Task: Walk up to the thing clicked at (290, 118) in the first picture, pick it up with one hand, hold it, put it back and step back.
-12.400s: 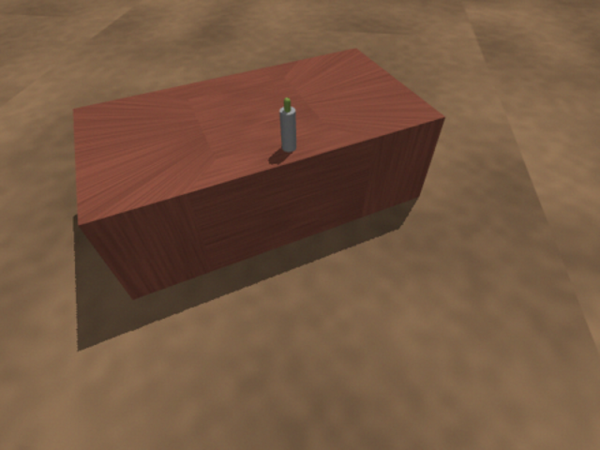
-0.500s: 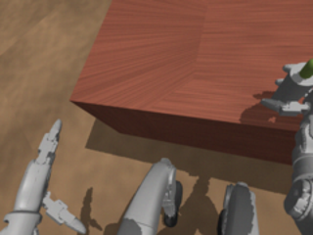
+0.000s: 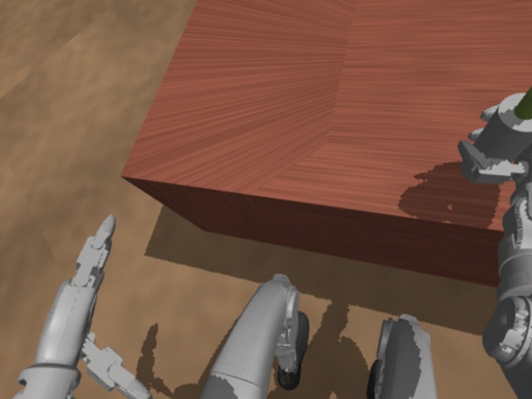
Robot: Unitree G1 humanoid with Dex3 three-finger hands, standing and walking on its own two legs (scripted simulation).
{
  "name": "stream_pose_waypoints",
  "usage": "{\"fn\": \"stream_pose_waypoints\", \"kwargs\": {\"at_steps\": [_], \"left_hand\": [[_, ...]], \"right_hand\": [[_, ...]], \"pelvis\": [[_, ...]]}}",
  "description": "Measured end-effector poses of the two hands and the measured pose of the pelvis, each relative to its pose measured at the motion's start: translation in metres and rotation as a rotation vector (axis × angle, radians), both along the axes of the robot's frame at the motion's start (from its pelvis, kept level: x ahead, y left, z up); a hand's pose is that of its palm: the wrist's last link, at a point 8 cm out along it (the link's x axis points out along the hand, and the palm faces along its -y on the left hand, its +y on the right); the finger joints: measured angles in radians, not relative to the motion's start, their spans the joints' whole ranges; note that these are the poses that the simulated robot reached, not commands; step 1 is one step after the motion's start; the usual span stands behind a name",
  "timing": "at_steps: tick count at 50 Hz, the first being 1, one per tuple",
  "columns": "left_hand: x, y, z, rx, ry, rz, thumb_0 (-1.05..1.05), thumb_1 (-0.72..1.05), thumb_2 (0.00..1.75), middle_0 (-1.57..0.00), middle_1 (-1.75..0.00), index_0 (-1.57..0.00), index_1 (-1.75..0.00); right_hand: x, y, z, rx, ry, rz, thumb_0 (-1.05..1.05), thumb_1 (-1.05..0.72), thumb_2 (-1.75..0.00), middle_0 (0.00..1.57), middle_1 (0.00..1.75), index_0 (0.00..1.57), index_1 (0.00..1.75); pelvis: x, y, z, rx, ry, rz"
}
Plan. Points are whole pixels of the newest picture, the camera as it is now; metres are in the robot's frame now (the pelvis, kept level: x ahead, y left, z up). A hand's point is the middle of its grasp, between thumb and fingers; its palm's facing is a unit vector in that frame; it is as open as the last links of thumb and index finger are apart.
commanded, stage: settle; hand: right
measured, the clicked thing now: (505, 136) +0.51 -0.19 +0.00
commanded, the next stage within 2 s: lift in 0.60 s
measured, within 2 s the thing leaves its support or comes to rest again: neither
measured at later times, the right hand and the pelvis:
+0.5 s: hand (507, 122) +0.52 -0.19 +0.02, palm faces +0.10 +0.99 +0.01, open 7.6 cm; pelvis +0.01 +0.00 +0.03, yaw +0 degrees
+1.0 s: hand (517, 111) +0.51 -0.18 +0.05, palm faces +0.11 +0.99 +0.02, open 7.6 cm; pelvis +0.03 +0.00 +0.06, yaw +0 degrees
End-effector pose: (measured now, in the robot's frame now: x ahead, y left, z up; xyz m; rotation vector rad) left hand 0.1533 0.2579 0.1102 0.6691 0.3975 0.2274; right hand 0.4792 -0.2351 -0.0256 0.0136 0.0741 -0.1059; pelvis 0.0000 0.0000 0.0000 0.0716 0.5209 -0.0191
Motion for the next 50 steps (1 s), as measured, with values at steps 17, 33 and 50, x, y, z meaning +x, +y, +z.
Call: {"fn": "stream_pose_waypoints", "kwargs": {"at_steps": [17,33,50], "left_hand": [[0.008,0.001,0.008,-0.056,0.011,0.02,-0.01,-0.56,0.07,-0.07,-0.05,-0.06,-0.06],[0.015,0.001,0.001,-0.101,0.058,0.054,-0.01,-0.56,0.07,-0.06,-0.05,-0.05,-0.06],[0.022,-0.003,0.016,-0.149,0.053,0.051,-0.01,-0.55,0.06,-0.06,-0.05,-0.05,-0.05]], "right_hand": [[0.006,-0.002,0.035,0.002,0.008,0.001,-0.03,0.11,-1.05,0.81,1.1,0.88,1.13],[0.012,-0.004,0.052,0.008,0.009,-0.001,-0.03,0.11,-1.05,0.79,1.12,0.87,1.15],[0.0,0.0,0.079,0.008,0.009,-0.005,-0.03,0.11,-1.06,0.79,1.13,0.86,1.16]], "pelvis": [[0.009,-0.001,0.025,-0.007,-0.026,0.001],[0.019,-0.003,0.04,-0.005,-0.031,0.001],[0.028,-0.002,0.062,-0.012,-0.071,0.002]]}}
